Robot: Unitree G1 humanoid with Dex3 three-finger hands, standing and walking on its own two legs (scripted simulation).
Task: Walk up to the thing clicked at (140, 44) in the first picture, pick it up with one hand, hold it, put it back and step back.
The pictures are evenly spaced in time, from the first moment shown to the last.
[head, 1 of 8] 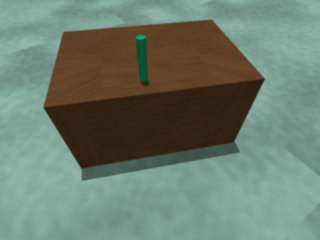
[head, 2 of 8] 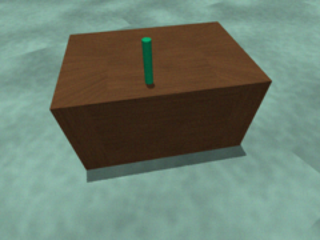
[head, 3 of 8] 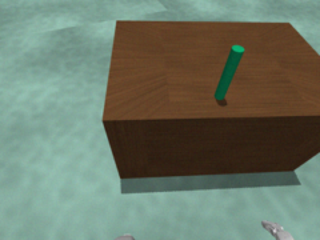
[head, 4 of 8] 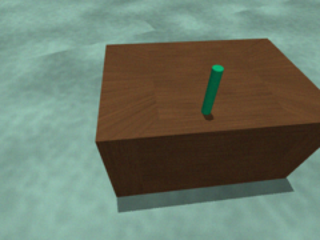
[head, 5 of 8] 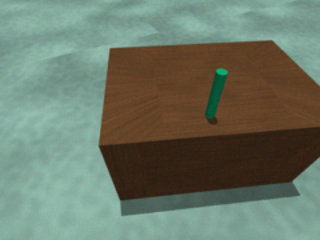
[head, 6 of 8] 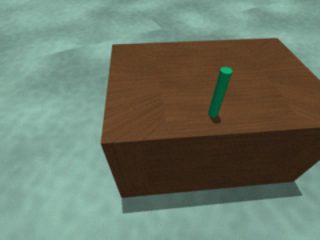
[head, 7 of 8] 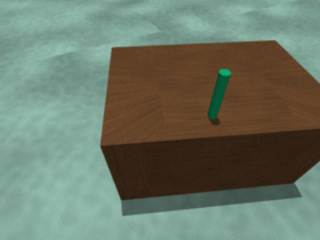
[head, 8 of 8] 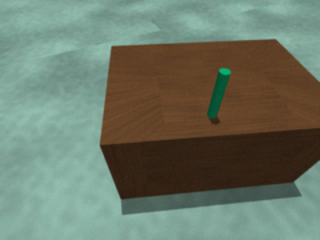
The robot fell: no
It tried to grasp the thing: no
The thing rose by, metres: 0.00
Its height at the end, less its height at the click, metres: +0.00
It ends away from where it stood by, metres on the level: 0.00
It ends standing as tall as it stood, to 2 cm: yes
